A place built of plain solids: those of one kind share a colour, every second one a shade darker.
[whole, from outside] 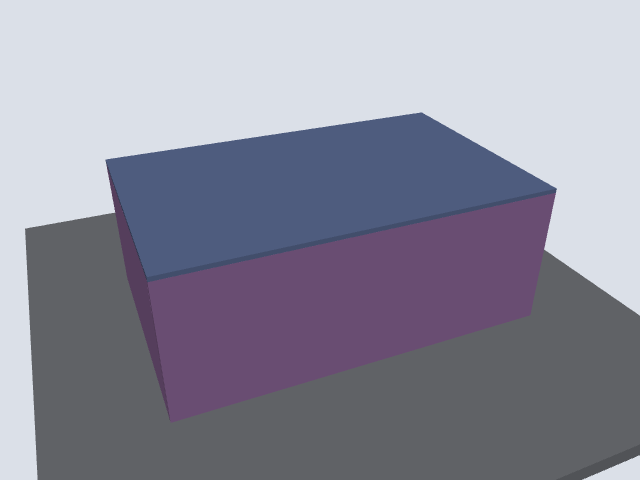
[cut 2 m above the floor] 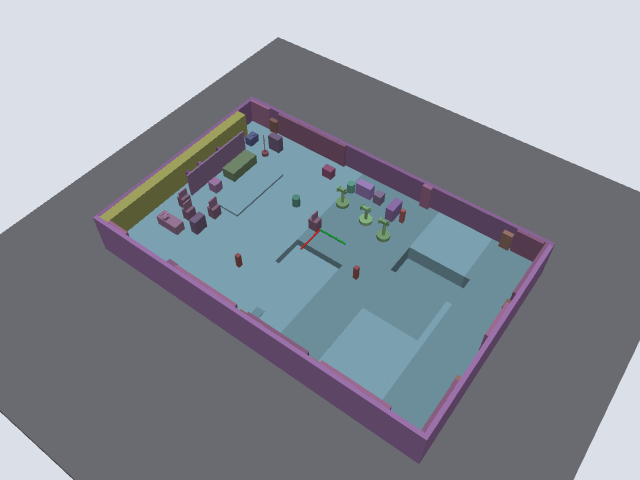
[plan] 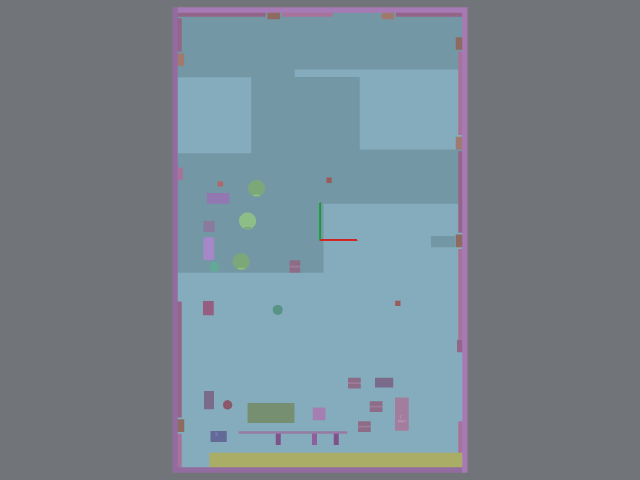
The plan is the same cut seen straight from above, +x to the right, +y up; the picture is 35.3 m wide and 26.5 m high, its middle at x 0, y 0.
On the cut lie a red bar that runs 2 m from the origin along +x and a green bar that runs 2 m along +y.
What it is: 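A television studio; one plain floor, a cyclorama, elevating floor sections, a set, what works the floor and what has gathered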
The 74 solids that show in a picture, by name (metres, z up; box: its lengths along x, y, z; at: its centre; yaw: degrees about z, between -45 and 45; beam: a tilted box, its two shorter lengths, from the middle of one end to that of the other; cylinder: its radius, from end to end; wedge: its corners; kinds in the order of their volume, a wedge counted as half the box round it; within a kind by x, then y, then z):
{
 "floor_1": {"box": [4.06, 0.22, 1.33], "at": [-5.83, 4.9, 0.61]},
 "floor_2": {"box": [4.06, 4.02, 1.33], "at": [-5.83, 7.0, 0.61]},
 "floor_3": {"box": [4.06, 0.42, 1.33], "at": [-5.83, 9.2, 0.61]},
 "floor_4": {"box": [8.06, 3.82, 1.33], "at": [-3.83, 0.1, 0.61]},
 "floor_5": {"box": [2.42, 4.62, 0.15], "at": [-2.6, 7.1, 0.03]},
 "floor_6": {"box": [5.2, 2.2, 0.17], "at": [-1.5, -7.6, 1.37]},
 "floor_7": {"box": [15.72, 10.76, 1.33], "at": [0.0, -7.18, 0.61]},
 "floor_8": {"box": [15.72, 2.8, 1.33], "at": [0.0, 3.4, 0.61]},
 "floor_9": {"box": [15.72, 3.16, 1.33], "at": [0.0, 10.98, 0.61]},
 "floor_10": {"box": [3.6, 4.02, 1.33], "at": [0.4, 7.0, 0.61]},
 "floor_11": {"box": [2.42, 3.82, 0.72], "at": [1.4, 0.1, 0.31]},
 "floor_12": {"box": [9.26, 0.21, 1.33], "at": [3.23, 4.89, 0.61]},
 "floor_13": {"box": [9.26, 0.41, 1.33], "at": [3.23, 9.21, 0.61]},
 "floor_14": {"box": [2.42, 4.02, 1.33], "at": [3.4, 7.0, 0.61]},
 "floor_15": {"box": [5.26, 3.82, 1.33], "at": [5.23, 0.1, 0.61]},
 "floor_16": {"box": [3.26, 4.02, 1.33], "at": [6.23, 7.0, 0.61]},
 "floor_17": {"box": [1.34, 0.62, 0.044], "at": [6.8, -0.09, 1.3]},
 "wall_1": {"box": [0.3, 25.7, 9.73], "at": [-8.0, 0.0, 4.82]},
 "wall_2": {"box": [15.7, 0.3, 9.73], "at": [0.0, -12.7, 4.82]},
 "wall_3": {"box": [15.7, 0.3, 9.73], "at": [0.0, 12.7, 4.82]},
 "wall_4": {"box": [0.3, 25.7, 9.73], "at": [8.0, 0.0, 4.82]},
 "roof_1": {"box": [16.3, 25.7, 0.3], "at": [0.0, 0.0, 9.83]},
 "cove_1": {"box": [13.95, 0.8, 5.1], "at": [0.88, -12.15, 3.83]},
 "drape_1": {"box": [0.22, 1.85, 6.0], "at": [-7.74, -11.62, 4.28]},
 "drape_2": {"box": [0.22, 6.4, 6.0], "at": [-7.74, -6.6, 4.28]},
 "drape_3": {"box": [0.22, 1.85, 6.0], "at": [-7.74, 11.32, 4.28]},
 "drape_4": {"box": [0.28, 0.7, 6.0], "at": [-7.71, 3.65, 4.28]},
 "drape_5": {"box": [4.85, 0.22, 6.0], "at": [-5.42, 12.44, 4.28]},
 "drape_6": {"box": [2.8, 0.22, 6.0], "at": [-0.7, 12.44, 4.28]},
 "drape_7": {"box": [3.65, 0.22, 6.0], "at": [6.03, 12.44, 4.28]},
 "drape_8": {"box": [0.28, 0.7, 6.0], "at": [7.71, -5.85, 4.28]},
 "drape_9": {"box": [0.22, 1.75, 6.0], "at": [7.74, -10.88, 4.28]},
 "drape_10": {"box": [0.22, 5.0, 6.0], "at": [7.74, -3.0, 4.28]},
 "drape_11": {"box": [0.22, 4.5, 6.0], "at": [7.74, 2.65, 4.28]},
 "drape_12": {"box": [0.22, 4.6, 6.0], "at": [7.74, 8.1, 4.28]},
 "flat_1": {"box": [6.0, 0.14, 2.95], "at": [-1.5, -10.63, 2.75]},
 "desk_1": {"box": [2.6, 1.1, 0.82], "at": [-2.7, -9.55, 1.69]},
 "wallbox_1": {"box": [0.36, 0.7, 1.15], "at": [-7.67, -10.25, 1.85]},
 "wallbox_2": {"box": [0.36, 0.7, 1.4], "at": [-7.67, 9.95, 1.98]},
 "wallbox_3": {"box": [0.7, 0.36, 1.3], "at": [-2.55, 12.37, 1.93]},
 "wallbox_4": {"box": [0.7, 0.36, 1.1], "at": [3.75, 12.37, 1.83]},
 "wallbox_5": {"box": [0.36, 0.7, 1.4], "at": [7.67, -0.05, 1.98]},
 "wallbox_6": {"box": [0.36, 0.7, 1.3], "at": [7.67, 5.35, 1.93]},
 "wallbox_7": {"box": [0.36, 0.7, 1.15], "at": [7.67, 10.85, 1.85]},
 "monitor_1": {"box": [0.6, 0.7, 0.9], "at": [-1.39, -1.46, 1.73]},
 "monitor_2": {"box": [0.6, 0.1, 0.63], "at": [-1.39, -1.46, 2.5]},
 "monitor_3": {"box": [0.7, 0.6, 0.9], "at": [1.9, -7.9, 1.73]},
 "monitor_4": {"box": [0.7, 0.1, 0.73], "at": [1.9, -7.9, 2.54]},
 "monitor_5": {"box": [0.7, 0.6, 0.9], "at": [2.45, -10.3, 1.73]},
 "monitor_6": {"box": [0.7, 0.1, 0.56], "at": [2.45, -10.3, 2.46]},
 "monitor_7": {"box": [0.7, 0.6, 0.9], "at": [3.1, -9.2, 1.73]},
 "monitor_8": {"box": [0.7, 0.1, 0.69], "at": [3.1, -9.2, 2.52]},
 "case_1": {"box": [0.55, 1.0, 1.28], "at": [-6.12, -8.84, 1.92]},
 "case_2": {"box": [0.62, 0.62, 0.83], "at": [-6.12, 0.75, 1.7]},
 "case_3": {"box": [1.0, 0.55, 1.2], "at": [3.54, -7.88, 1.88]},
 "rack_1": {"box": [0.6, 1.25, 1.06], "at": [-6.14, -0.47, 1.81]},
 "rack_2": {"box": [1.25, 0.6, 1.13], "at": [-5.62, 2.3, 1.84]},
 "table_1": {"box": [0.76, 1.83, 0.77], "at": [4.52, -9.62, 1.67]},
 "brace_1": {"box": [0.28, 0.62, 1.6], "at": [-2.3, -11.01, 2.08]},
 "brace_2": {"box": [0.28, 0.62, 1.6], "at": [-0.3, -11.01, 2.08]},
 "brace_3": {"box": [0.28, 0.62, 1.6], "at": [0.9, -11.01, 2.08]},
 "pedestal_1": {"box": [0.2, 0.71, 0.24], "at": [-4.35, -1.25, 2.68]},
 "pedestal_2": {"cylinder": 0.47, "from": [-4.35, -1.2, 1.28], "to": [-4.35, -1.2, 1.56]},
 "pedestal_3": {"cylinder": 0.47, "from": [-4.0, 1.05, 1.28], "to": [-4.0, 1.05, 1.56]},
 "pedestal_4": {"cylinder": 0.47, "from": [-3.5, 2.85, 1.28], "to": [-3.5, 2.85, 1.56]},
 "plinth_1": {"box": [0.7, 0.7, 0.8], "at": [-0.05, -9.6, 1.68]},
 "bin_1": {"cylinder": 0.28, "from": [-5.83, -1.49, 1.28], "to": [-5.83, -1.49, 2.07]},
 "bin_2": {"cylinder": 0.28, "from": [-2.34, -3.86, 1.28], "to": [-2.34, -3.86, 2.06]},
 "paintkit_1": {"box": [0.9, 0.6, 0.69], "at": [-5.6, -10.85, 1.62]},
 "weights_1": {"box": [0.6, 0.8, 0.77], "at": [-6.16, -3.76, 1.67]},
 "post_1": {"box": [0.3, 0.3, 1.14], "at": [-5.5, 3.1, 1.85]},
 "post_2": {"box": [0.3, 0.3, 1.08], "at": [0.5, 3.3, 1.82]},
 "post_3": {"box": [0.3, 0.3, 1.08], "at": [4.3, -3.5, 1.82]},
 "stand_1": {"cylinder": 0.26, "from": [-5.1, -9.1, 1.28], "to": [-5.1, -9.1, 1.54]}
}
